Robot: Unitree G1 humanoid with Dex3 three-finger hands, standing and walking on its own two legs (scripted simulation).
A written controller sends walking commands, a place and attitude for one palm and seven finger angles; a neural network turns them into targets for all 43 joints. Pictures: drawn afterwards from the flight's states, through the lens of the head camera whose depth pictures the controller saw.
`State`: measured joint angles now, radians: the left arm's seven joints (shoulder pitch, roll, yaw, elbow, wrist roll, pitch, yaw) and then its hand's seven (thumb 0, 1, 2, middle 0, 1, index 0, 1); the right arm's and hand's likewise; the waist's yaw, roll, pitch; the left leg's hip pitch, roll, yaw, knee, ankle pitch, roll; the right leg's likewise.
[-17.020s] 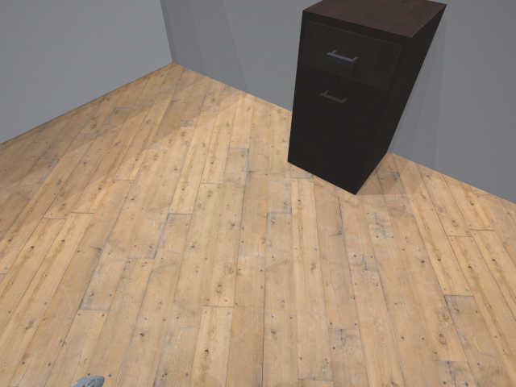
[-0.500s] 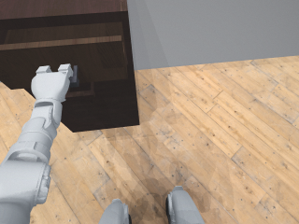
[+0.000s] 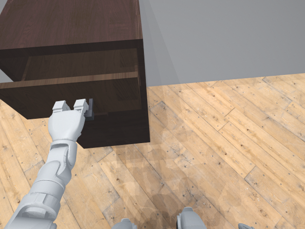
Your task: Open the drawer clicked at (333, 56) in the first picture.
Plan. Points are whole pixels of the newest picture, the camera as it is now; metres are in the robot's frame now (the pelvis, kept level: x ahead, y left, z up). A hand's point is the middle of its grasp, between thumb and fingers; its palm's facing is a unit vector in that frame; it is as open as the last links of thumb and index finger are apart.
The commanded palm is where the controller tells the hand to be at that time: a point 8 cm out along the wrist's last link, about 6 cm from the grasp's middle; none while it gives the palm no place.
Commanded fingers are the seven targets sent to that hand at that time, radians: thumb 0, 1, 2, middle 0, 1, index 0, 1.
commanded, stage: pull the drawer open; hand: left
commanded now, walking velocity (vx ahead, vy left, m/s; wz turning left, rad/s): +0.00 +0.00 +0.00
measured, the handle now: (74, 110) +0.44 +0.23 -0.02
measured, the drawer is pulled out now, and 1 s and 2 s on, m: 0.11 0.18 0.29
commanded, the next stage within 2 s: none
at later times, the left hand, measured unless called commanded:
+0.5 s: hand (75, 131) +0.39 +0.23 -0.04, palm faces -0.05 -0.02 -1.00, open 5.5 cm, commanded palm +0.35 +0.23 +0.01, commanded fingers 0.00 0.90 0.90 -0.40 -1.35 -0.40 -1.35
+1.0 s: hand (74, 157) +0.31 +0.22 -0.04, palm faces -0.01 -0.06 -1.00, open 5.9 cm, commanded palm +0.25 +0.22 +0.01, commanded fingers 0.00 0.90 0.90 -0.40 -1.35 -0.40 -1.35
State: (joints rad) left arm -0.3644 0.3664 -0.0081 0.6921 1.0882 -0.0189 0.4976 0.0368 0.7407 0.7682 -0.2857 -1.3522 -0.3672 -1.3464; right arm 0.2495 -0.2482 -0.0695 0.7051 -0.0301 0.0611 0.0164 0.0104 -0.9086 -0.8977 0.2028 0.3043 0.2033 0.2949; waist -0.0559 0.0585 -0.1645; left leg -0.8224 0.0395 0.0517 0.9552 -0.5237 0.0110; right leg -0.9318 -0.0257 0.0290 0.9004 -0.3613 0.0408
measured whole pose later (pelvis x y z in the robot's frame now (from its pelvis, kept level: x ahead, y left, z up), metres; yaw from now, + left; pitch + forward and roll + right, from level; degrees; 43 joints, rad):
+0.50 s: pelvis -0.01 -0.02 -0.01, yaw +3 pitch +22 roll +0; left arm -0.50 0.38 0.00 0.86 1.13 -0.09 0.47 0.02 0.72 0.83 -0.35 -1.35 -0.41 -1.35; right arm 0.21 -0.24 -0.06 0.73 -0.06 0.07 -0.02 0.01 -0.91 -0.90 0.20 0.30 0.20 0.29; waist -0.04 0.05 -0.17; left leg -0.86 0.03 0.00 1.01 -0.53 -0.01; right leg -0.97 -0.04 -0.01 0.97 -0.39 0.02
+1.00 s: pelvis +0.00 -0.01 +0.01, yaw +0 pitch +18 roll +0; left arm 0.00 0.32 -0.03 0.40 1.09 0.03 0.53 0.03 0.73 0.76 -0.26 -1.33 -0.35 -1.29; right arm 0.20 -0.25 -0.07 0.67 -0.03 0.03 0.00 0.01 -0.91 -0.90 0.20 0.30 0.20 0.29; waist -0.05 0.04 -0.16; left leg -0.71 0.05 0.05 0.91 -0.52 -0.01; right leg -0.83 -0.01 0.03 0.88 -0.37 0.03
